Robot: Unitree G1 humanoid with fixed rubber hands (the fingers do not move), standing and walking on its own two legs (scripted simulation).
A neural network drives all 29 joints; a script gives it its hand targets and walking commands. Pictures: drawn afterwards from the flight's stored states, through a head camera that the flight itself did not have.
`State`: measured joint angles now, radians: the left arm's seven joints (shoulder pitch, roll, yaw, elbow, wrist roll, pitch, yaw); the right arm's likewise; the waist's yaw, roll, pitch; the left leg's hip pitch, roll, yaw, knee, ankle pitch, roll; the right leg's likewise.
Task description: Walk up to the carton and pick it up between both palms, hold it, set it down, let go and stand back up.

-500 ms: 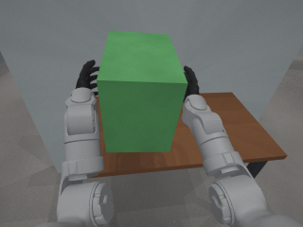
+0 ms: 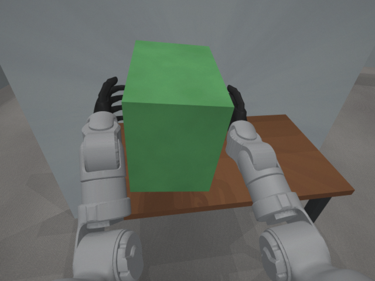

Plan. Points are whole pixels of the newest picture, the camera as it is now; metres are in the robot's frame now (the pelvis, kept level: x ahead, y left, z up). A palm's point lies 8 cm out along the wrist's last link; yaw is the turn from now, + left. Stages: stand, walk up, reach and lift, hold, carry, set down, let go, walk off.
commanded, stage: hold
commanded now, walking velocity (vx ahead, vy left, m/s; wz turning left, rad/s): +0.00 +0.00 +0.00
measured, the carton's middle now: (171, 114) +0.41 +0.01 +0.20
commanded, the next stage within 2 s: none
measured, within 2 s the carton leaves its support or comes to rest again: neither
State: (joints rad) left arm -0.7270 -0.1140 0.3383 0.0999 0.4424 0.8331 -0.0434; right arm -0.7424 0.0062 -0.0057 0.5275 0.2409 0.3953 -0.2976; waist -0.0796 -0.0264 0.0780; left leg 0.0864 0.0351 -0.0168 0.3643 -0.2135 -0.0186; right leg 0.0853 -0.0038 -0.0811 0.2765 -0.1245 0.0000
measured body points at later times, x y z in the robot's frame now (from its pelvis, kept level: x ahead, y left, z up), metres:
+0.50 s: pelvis +0.00 -0.01 +0.00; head -0.06 +0.01 +0.45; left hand +0.38 +0.14 +0.24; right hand +0.38 -0.13 +0.22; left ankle +0.01 +0.13 -0.75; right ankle +0.04 -0.12 -0.75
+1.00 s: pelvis +0.01 +0.01 +0.00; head -0.05 +0.03 +0.44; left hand +0.37 +0.15 +0.24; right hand +0.38 -0.12 +0.21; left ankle +0.01 +0.13 -0.75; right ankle +0.04 -0.12 -0.75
